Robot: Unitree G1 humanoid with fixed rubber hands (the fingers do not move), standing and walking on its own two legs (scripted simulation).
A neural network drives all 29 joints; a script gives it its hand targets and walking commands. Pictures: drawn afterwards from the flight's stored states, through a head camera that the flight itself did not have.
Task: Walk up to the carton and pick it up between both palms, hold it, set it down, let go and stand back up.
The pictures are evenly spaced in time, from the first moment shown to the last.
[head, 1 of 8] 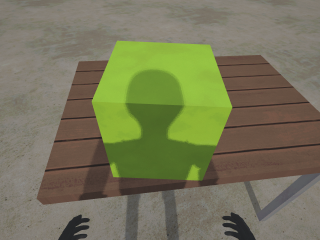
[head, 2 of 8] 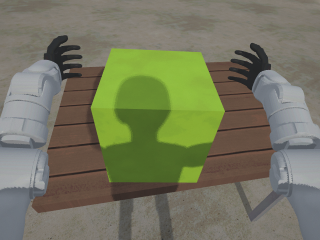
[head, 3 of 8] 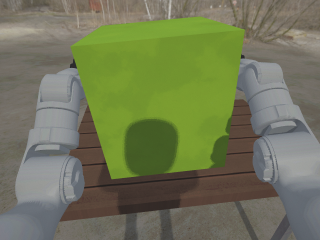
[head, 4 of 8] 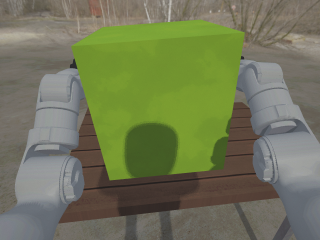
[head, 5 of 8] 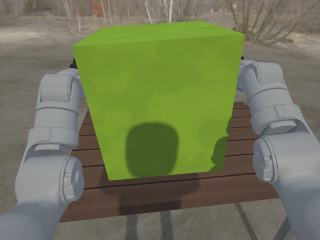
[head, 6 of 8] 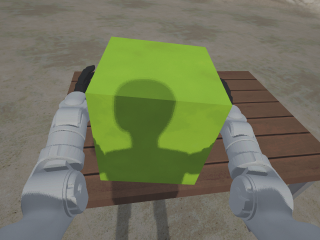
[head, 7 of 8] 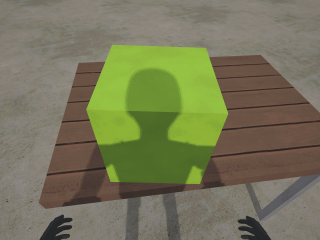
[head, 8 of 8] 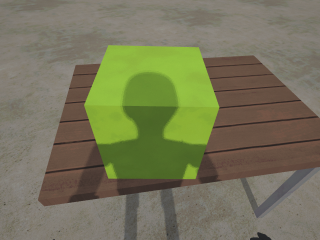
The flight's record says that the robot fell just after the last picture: no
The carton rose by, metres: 0.25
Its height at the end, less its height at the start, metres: +0.00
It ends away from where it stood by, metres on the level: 0.01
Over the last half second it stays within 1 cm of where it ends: yes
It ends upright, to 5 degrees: yes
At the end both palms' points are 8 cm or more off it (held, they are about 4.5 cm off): yes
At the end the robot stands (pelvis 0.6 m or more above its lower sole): yes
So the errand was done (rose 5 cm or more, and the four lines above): yes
